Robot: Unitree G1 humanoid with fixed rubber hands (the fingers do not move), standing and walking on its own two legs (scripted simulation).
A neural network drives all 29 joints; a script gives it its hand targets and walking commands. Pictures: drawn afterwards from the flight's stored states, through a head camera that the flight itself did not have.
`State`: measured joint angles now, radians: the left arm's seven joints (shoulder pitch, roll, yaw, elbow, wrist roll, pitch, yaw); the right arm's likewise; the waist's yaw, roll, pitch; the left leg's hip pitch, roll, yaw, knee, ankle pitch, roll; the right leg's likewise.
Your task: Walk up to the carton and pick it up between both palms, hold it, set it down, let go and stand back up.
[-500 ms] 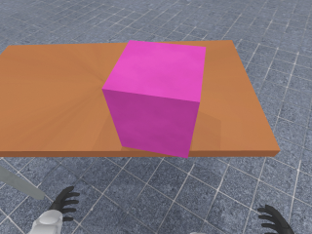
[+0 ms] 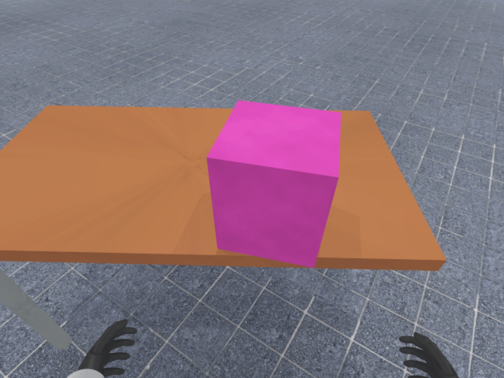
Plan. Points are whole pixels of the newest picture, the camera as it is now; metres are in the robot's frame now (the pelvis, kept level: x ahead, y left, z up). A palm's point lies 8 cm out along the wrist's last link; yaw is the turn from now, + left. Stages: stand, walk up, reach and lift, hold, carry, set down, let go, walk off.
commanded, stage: reach and lift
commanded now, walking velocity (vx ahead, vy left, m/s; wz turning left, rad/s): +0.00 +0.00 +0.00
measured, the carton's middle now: (276, 183) +0.49 -0.02 +0.05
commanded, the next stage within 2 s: none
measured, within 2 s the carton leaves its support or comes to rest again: neither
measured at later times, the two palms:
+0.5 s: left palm (115, 337) +0.19 +0.23 +0.02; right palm (446, 352) +0.17 -0.24 +0.02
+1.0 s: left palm (119, 290) +0.25 +0.23 +0.05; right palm (412, 305) +0.22 -0.20 +0.05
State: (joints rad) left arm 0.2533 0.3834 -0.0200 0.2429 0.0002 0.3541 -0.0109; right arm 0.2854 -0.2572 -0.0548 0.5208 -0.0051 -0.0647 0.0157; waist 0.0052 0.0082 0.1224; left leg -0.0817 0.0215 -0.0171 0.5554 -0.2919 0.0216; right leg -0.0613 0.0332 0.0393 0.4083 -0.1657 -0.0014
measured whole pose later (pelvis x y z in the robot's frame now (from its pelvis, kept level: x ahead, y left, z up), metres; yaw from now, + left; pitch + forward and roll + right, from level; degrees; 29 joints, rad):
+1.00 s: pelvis +0.06 +0.00 +0.01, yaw +1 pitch -6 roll -3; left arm 0.38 0.38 0.02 -0.21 -0.16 0.15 -0.11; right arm 0.49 -0.06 0.00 -0.22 0.09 0.07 -0.21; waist 0.01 0.01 0.12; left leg -0.04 0.03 -0.02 0.47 -0.32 0.00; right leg -0.01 0.03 0.03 0.32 -0.20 0.00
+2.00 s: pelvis +0.04 -0.01 +0.01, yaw +1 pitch -6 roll -2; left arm -0.40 0.38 0.04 0.10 -0.22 0.56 -0.08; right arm -0.17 -0.14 -0.03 -0.04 0.15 0.42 -0.25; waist 0.01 0.01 0.12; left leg -0.07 0.03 -0.02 0.45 -0.28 0.00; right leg -0.05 0.03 0.03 0.32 -0.17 0.01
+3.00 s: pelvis +0.03 -0.02 +0.01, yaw +0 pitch +3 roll -2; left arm -1.08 0.38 -0.06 0.96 -0.22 0.34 -0.03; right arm -0.85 -0.19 -0.07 0.68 0.18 0.32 -0.25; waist -0.07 0.01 0.00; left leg -0.26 0.03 -0.02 0.45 -0.24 -0.01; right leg -0.25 0.03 0.03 0.33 -0.13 0.01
